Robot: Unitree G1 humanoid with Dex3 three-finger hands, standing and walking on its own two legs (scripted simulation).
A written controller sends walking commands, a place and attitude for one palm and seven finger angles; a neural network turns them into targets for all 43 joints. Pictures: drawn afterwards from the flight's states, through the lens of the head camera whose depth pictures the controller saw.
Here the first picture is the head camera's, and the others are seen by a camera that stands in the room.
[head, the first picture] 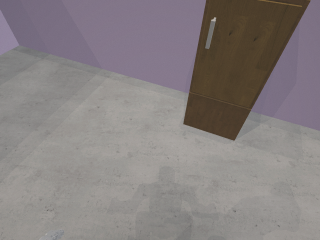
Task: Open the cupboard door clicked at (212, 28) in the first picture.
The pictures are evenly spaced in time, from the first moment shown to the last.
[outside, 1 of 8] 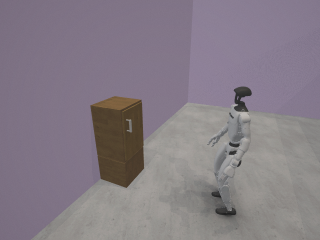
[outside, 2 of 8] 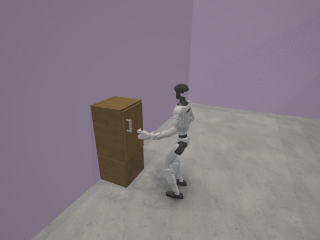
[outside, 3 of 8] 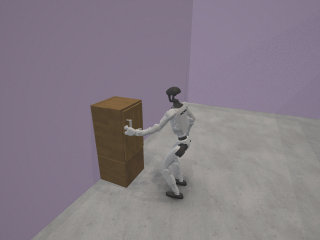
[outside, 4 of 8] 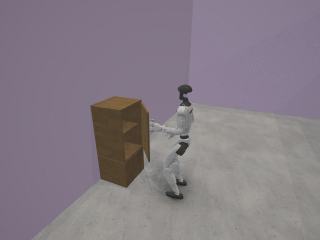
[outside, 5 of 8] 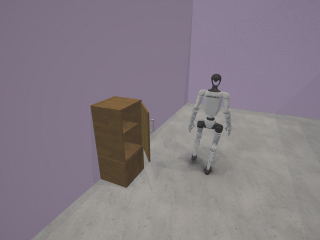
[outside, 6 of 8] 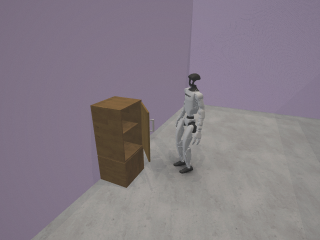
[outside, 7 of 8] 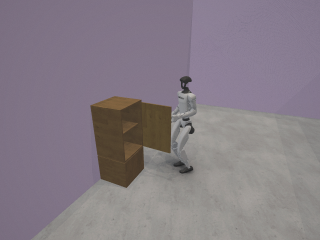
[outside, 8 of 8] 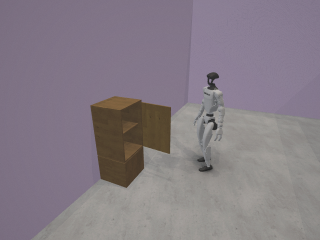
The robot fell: no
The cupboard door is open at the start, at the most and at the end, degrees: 0 87 85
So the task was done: yes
